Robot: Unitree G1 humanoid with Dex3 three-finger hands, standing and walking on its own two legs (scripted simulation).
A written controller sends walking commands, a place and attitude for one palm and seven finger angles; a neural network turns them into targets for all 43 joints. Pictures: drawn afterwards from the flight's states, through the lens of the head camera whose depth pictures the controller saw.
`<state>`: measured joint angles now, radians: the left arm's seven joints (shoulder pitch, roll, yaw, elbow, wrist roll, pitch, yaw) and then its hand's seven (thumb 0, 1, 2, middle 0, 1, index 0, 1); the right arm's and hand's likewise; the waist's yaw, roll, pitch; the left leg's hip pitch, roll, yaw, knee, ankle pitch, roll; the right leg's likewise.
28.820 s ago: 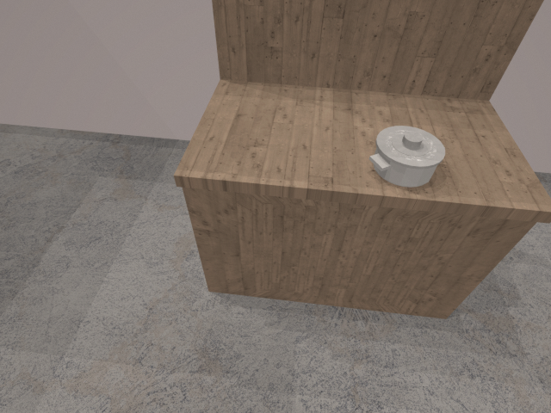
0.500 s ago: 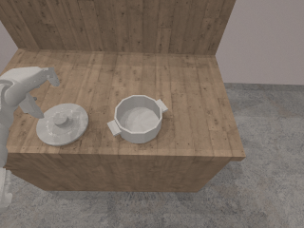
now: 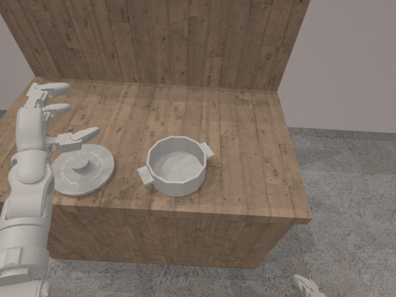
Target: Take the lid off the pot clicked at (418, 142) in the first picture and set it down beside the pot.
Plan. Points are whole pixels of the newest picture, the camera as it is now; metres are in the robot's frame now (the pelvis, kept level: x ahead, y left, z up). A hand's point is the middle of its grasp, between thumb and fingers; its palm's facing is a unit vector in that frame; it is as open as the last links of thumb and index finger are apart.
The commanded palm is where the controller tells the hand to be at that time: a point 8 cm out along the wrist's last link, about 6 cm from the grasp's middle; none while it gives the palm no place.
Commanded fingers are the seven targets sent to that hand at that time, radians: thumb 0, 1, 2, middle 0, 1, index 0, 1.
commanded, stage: draw the hand back to the body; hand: left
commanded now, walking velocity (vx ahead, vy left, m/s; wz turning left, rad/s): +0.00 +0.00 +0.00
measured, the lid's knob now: (80, 163) +0.44 +0.35 -0.07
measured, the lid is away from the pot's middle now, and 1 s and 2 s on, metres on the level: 0.26 0.26 0.26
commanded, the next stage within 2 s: step back with the hand held close in 1.44 s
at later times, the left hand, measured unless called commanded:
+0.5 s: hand (68, 164) +0.29 +0.24 +0.15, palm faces +0.46 -0.83 -0.33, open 8.3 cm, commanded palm +0.23 +0.27 +0.16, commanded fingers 0.00 0.84 0.86 -0.21 -0.35 -0.21 -0.35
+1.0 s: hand (57, 218) +0.20 +0.22 +0.15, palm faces +0.42 -0.83 -0.36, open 7.4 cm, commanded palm +0.14 +0.25 +0.17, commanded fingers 0.00 0.90 0.90 -0.20 -0.30 -0.20 -0.30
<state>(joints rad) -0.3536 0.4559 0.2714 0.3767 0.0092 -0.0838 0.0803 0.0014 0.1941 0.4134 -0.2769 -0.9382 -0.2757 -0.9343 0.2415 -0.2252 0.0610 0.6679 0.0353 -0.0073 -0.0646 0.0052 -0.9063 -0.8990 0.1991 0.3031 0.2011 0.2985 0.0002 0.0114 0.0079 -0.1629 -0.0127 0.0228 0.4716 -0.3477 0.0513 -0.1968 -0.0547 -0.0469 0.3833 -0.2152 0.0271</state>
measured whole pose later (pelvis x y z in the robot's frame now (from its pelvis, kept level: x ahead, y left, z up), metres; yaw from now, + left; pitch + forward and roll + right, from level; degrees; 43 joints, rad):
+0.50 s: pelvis -0.01 -0.05 +0.00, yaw +0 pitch -1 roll -1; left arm -0.04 0.40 0.33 0.09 -0.05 -0.05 0.11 0.01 0.65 0.73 -0.23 -0.52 -0.23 -0.52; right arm 0.19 -0.27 0.03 0.69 0.04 -0.06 -0.08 0.01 -0.91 -0.90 0.20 0.30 0.20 0.30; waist 0.02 0.06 0.01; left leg -0.10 0.04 0.00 0.44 -0.32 -0.01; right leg -0.15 -0.01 -0.07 0.40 -0.23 0.00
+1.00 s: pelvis -0.03 -0.04 +0.00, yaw +0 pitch -4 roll -1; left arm 0.28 0.35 0.29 -0.24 -0.06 -0.06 0.10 0.01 0.89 0.90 -0.21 -0.30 -0.21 -0.30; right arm 0.19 -0.24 0.05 0.68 0.02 -0.12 -0.08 0.01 -0.91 -0.90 0.20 0.30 0.20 0.30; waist 0.05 0.06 0.02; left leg -0.08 0.03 0.01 0.45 -0.30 0.00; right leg -0.13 -0.02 -0.07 0.40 -0.20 0.01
